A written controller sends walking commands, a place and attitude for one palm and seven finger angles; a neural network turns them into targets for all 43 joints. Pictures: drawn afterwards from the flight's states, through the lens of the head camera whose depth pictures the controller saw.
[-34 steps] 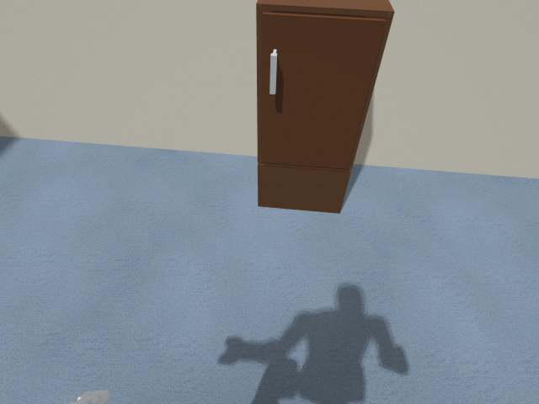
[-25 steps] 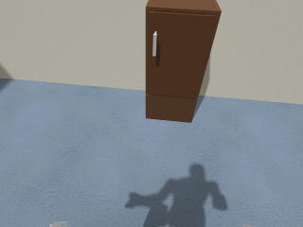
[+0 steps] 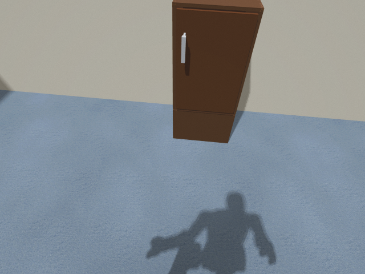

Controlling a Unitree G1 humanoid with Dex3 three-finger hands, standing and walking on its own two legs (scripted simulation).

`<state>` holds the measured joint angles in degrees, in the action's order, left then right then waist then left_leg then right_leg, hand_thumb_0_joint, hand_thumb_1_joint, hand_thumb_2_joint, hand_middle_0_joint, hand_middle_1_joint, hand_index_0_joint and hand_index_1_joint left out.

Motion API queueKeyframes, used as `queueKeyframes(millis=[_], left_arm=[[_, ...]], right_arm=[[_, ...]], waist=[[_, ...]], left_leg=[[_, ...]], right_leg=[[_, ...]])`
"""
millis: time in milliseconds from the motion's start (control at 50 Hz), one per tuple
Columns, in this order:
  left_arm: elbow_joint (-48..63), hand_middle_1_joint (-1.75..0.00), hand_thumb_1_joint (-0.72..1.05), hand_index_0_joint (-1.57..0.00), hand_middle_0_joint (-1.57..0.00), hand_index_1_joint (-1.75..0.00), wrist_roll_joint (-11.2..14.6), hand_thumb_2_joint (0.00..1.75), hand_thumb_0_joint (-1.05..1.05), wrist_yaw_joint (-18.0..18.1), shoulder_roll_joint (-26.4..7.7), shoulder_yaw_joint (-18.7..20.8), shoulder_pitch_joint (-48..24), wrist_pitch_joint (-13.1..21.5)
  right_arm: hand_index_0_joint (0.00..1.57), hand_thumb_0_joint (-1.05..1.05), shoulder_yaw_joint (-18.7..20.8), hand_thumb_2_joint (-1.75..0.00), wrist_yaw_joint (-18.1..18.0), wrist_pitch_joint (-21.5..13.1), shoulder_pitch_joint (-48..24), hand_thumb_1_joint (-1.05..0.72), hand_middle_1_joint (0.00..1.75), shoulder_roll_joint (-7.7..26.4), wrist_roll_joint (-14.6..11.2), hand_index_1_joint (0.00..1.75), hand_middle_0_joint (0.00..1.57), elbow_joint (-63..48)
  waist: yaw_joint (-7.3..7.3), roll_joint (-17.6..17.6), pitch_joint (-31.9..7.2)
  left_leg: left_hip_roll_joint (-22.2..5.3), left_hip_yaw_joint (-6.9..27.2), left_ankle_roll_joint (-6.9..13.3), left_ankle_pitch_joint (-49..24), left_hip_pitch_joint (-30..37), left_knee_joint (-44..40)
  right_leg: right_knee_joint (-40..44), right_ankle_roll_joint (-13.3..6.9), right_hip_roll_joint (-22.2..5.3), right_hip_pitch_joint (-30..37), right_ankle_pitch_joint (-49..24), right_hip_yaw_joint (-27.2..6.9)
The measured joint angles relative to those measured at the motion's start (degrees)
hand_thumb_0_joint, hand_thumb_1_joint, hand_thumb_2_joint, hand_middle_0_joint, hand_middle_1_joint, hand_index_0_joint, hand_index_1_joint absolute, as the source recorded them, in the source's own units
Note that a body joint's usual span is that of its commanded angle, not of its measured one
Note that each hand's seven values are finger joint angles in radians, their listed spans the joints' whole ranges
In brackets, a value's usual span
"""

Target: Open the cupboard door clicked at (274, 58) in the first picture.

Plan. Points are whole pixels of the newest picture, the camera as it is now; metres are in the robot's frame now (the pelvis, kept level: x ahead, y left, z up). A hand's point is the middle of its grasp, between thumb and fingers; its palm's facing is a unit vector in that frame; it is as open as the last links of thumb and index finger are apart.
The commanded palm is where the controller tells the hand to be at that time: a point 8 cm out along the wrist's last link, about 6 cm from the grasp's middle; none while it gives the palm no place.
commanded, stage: stand and wait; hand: left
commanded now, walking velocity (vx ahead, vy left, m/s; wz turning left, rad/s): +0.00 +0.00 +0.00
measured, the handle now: (183, 47) +1.14 +0.05 -0.03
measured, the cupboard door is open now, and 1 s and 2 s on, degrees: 0 0 0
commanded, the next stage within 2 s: look at it before walking up in 0.14 s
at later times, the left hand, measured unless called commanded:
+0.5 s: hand out of the picture +0.07 +0.25 -0.16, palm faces -0.03 -0.95 -0.32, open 7.3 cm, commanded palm none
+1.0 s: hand out of the picture +0.07 +0.23 -0.16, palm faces -0.03 -0.95 -0.30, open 7.3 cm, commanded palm none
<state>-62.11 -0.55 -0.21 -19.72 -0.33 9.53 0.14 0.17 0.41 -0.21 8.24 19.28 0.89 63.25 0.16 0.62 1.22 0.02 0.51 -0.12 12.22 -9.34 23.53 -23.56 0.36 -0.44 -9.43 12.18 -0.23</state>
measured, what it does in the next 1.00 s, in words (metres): stands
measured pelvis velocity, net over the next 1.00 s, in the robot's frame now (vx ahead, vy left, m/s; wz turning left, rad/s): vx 0.01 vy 0.00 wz -0.04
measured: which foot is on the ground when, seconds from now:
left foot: down 0.00-1.00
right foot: down 0.00-1.00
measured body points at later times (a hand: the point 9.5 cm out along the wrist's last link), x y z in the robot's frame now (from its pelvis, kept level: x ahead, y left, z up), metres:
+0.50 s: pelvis +0.00 +0.00 +0.00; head +0.00 +0.00 +0.45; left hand +0.07 +0.29 -0.13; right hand +0.08 -0.29 -0.13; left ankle +0.01 +0.12 -0.74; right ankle +0.01 -0.12 -0.74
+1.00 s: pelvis +0.01 +0.00 +0.00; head +0.00 +0.00 +0.45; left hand +0.07 +0.28 -0.14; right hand +0.08 -0.29 -0.13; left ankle +0.01 +0.12 -0.74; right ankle +0.01 -0.12 -0.74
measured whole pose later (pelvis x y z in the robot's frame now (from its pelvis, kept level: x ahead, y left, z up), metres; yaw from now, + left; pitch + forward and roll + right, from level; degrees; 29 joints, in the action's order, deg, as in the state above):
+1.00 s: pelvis +0.01 +0.00 +0.00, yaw -2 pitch -2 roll +0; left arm -62.2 -1.0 -0.3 -17.8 0.1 11.7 -0.8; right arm 0.1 0.2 0.1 8.5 17.5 1.5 63.1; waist -0.8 0.4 -0.6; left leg -0.9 -1.2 -0.4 14.5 -8.7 24.5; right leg -24.4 0.0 0.5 -9.5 13.6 -1.9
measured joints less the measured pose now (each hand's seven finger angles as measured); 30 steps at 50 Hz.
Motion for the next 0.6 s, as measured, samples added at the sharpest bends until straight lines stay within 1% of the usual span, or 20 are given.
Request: queueKeyframes(millis=[260,600], left_arm=[[0.02,-0.30,0.91,-0.21,-0.20,-0.30,-0.11,0.90,0.01,-0.06,0.33,-0.03,-1.13,0.15],[-0.42,-0.30,0.91,-0.21,-0.20,-0.30,-0.15,0.90,0.01,-0.03,0.22,-0.02,-0.69,0.25]], right_arm=[[0.21,0.01,-0.14,-0.90,0.06,-0.42,-0.45,-0.91,0.30,-0.25,-0.03,0.30,0.21,0.41],[0.21,0.01,-0.13,-0.90,0.05,-0.43,-1.08,-0.91,0.30,-0.27,-0.10,0.30,0.21,0.45]], waist=[[0.06,0.01,-0.27],[-0.17,-0.05,-0.04]], left_leg=[[0.11,-0.06,0.05,-0.80,0.25,-1.18],[0.00,-0.04,-0.04,-0.90,0.78,-2.01]], right_leg=[[0.94,0.09,-0.12,0.13,-0.69,-0.07],[1.82,0.02,-0.02,0.67,-0.82,-0.05]])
